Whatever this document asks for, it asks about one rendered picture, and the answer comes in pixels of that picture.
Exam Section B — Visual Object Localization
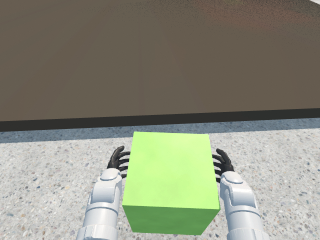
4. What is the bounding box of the robot left hand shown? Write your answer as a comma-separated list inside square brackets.
[106, 145, 131, 179]

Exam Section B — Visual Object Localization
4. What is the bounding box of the carton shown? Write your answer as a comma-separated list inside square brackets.
[122, 131, 221, 236]

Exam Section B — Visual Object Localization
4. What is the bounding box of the right robot forearm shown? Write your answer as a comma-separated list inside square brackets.
[219, 171, 270, 240]

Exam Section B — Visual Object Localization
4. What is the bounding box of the robot right hand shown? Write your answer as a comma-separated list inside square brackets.
[212, 148, 235, 183]

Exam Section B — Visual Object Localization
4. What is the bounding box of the left robot forearm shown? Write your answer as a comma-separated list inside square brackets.
[76, 168, 123, 240]

